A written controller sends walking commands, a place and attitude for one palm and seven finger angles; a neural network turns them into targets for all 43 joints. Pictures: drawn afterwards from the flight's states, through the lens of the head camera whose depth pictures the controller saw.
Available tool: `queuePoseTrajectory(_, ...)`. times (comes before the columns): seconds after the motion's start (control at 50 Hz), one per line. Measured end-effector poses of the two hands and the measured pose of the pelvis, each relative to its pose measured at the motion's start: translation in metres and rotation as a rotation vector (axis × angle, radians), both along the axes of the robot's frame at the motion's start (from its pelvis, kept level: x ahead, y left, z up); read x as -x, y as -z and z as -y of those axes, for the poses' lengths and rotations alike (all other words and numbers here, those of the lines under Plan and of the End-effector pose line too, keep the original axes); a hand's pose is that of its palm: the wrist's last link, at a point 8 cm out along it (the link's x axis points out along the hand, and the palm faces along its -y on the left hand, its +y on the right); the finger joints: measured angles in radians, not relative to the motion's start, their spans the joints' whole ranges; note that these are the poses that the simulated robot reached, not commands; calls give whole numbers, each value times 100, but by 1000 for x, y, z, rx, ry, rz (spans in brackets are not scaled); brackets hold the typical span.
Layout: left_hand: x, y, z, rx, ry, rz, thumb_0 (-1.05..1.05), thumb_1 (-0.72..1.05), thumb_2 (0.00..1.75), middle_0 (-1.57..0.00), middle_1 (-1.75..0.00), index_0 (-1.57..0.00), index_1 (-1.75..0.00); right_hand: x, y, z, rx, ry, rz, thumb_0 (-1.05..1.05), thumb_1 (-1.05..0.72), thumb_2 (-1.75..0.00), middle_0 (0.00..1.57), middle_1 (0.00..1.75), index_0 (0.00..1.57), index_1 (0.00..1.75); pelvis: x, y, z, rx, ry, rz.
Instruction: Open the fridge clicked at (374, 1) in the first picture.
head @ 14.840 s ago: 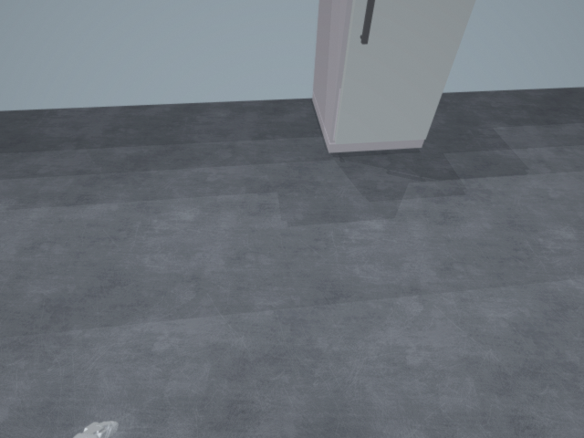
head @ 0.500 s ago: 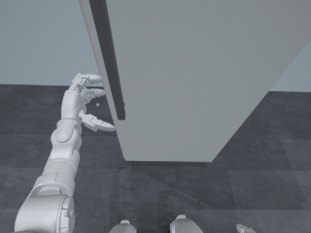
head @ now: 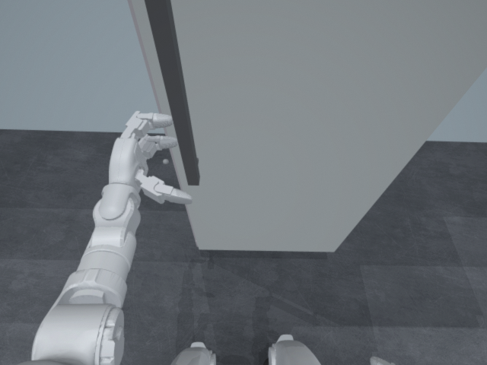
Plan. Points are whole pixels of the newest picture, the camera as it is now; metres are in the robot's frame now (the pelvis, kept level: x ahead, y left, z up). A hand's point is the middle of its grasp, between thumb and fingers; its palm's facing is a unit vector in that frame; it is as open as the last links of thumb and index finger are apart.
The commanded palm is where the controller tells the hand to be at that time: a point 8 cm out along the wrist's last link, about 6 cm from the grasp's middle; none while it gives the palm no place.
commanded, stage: feel for the door with the fingertips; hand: left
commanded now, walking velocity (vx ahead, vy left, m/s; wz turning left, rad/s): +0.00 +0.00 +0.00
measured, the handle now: (177, 79) +0.50 +0.10 +0.18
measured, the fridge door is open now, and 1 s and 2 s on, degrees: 0 0 0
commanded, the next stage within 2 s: slide the fingers in behind the handle in 0.50 s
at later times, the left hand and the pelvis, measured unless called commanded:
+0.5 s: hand (180, 152) +0.45 +0.11 +0.06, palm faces -0.03 -1.00 -0.02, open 13.9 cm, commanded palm +0.43 +0.16 +0.07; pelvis +0.00 +0.00 +0.00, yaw +0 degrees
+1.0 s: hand (179, 157) +0.44 +0.11 +0.06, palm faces -0.03 -1.00 -0.01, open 13.9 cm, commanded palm +0.42 +0.15 +0.07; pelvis +0.00 +0.00 +0.00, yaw +0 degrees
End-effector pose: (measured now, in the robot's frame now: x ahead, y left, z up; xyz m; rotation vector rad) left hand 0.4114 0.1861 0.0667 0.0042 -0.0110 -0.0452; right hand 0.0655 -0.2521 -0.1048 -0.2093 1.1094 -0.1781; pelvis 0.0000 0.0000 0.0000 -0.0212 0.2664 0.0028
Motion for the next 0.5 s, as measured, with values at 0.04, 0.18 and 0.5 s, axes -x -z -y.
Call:
queuePoseTrajectory(0.04, -2, 2, 5, 3, 1, -8, -1, -50, 30, -30, -120, -30, -120, 1, 0, -1, -1, 1, -3, 1, -91, -90, 20, 30, 20, 30, 0, 0, 0, -1, 2, -1)
queuePoseTrajectory(0.18, -9, 3, 18, 4, -8, -4, -1, -50, 30, -30, -120, -30, -120, 3, 0, -1, -3, 10, -1, 1, -91, -90, 20, 30, 20, 30, -1, 1, 0, -4, 9, -8)
queuePoseTrajectory(0.5, -23, 3, 22, -17, -20, -15, -1, -50, 30, -30, -120, -31, -121, 7, 3, 4, -1, 13, -37, 1, -91, -90, 20, 30, 20, 30, -4, 1, 4, -4, 5, -19)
